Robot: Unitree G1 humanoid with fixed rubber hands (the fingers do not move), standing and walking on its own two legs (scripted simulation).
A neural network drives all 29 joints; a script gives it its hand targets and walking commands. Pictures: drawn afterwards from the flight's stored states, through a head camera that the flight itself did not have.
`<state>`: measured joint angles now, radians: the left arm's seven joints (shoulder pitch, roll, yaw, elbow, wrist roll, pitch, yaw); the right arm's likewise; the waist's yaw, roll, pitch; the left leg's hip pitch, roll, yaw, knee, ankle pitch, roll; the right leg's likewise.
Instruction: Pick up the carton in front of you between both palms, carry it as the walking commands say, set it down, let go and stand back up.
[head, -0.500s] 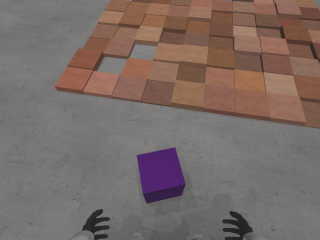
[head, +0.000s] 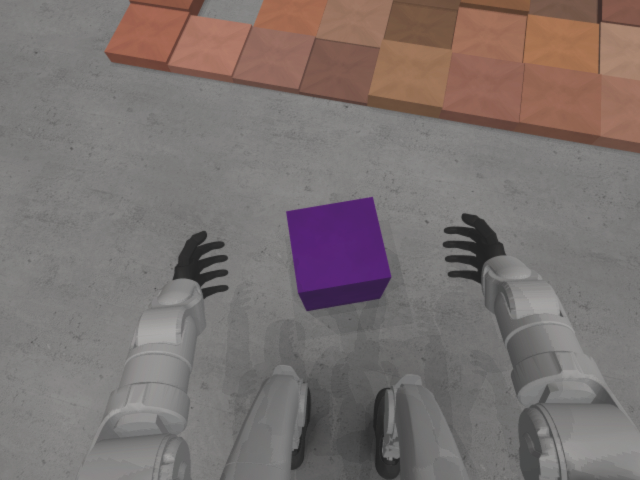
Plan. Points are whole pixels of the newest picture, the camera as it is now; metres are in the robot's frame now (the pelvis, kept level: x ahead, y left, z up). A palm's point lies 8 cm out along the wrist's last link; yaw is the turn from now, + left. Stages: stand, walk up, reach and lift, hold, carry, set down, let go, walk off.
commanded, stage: reach and lift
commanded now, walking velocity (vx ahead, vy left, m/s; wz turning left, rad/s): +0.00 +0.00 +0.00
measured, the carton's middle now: (337, 258) +0.53 +0.04 -0.55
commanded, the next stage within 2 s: none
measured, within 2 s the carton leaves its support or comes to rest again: neither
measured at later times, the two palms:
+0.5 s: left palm (211, 194) +0.49 +0.23 -0.12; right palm (460, 152) +0.58 -0.15 -0.12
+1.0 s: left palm (244, 243) +0.48 +0.23 -0.33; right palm (427, 218) +0.56 -0.15 -0.34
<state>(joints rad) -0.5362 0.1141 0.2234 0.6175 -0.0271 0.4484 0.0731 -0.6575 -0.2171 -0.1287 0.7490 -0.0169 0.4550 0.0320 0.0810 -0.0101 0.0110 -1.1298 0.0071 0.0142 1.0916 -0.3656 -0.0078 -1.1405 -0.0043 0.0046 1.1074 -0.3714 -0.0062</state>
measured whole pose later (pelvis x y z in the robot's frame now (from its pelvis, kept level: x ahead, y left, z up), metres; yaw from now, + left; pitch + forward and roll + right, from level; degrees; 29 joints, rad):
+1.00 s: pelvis -0.01 +0.00 -0.18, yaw +2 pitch +51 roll +3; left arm -1.20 0.18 0.37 0.86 -0.09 0.11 0.13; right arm -1.41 -0.41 -0.10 1.08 0.05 0.14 -0.05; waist 0.11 -0.01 0.04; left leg -2.10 0.00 0.01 1.72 -0.51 -0.03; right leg -2.12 0.01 0.03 1.75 -0.52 0.00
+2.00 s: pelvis -0.04 -0.01 -0.31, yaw +3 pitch +34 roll +4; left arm -1.55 0.20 0.29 1.12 -0.14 0.09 0.17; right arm -1.75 -0.44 0.10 1.34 0.17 0.10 -0.06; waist 0.10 0.03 0.47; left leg -2.22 -0.02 0.02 2.17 -0.55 -0.04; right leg -2.25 0.00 0.04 2.21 -0.57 -0.01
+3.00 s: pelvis -0.03 +0.00 -0.16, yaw -1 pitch +42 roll +2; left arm -0.96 -0.05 0.52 0.55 0.21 0.44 0.06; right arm -1.07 -0.02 -0.40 0.71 -0.24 0.41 -0.03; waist 0.05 -0.01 -0.17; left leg -1.93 -0.05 -0.04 1.68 -0.49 -0.05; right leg -1.96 0.06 0.05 1.69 -0.47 0.02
